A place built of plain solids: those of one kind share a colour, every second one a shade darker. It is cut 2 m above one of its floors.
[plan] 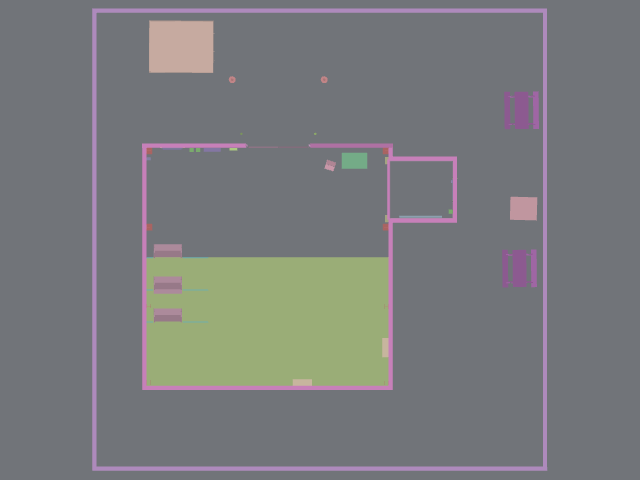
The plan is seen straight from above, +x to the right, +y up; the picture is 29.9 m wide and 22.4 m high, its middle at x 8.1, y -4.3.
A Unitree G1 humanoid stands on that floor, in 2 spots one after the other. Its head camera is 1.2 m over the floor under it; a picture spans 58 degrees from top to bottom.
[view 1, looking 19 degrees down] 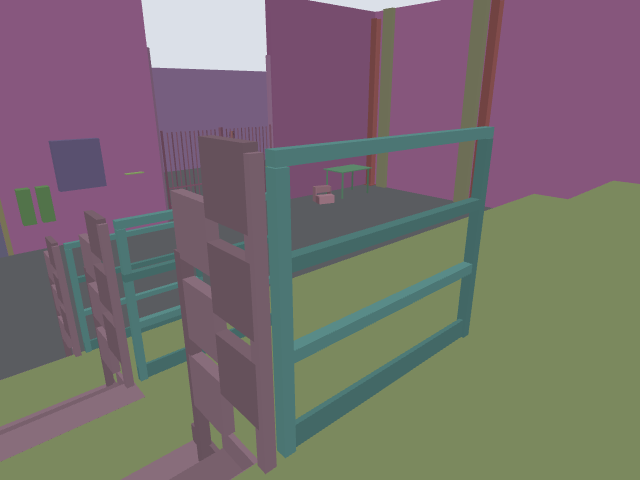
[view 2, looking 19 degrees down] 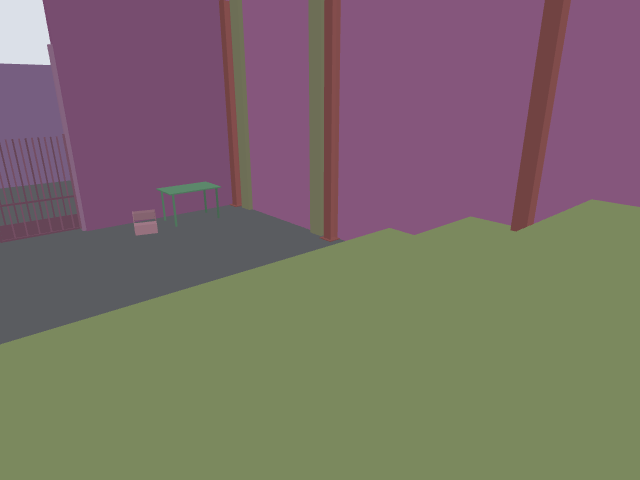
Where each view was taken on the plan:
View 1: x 1.00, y -9.10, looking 48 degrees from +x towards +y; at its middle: ground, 8.57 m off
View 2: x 5.65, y -9.75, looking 49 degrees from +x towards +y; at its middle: ground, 8.57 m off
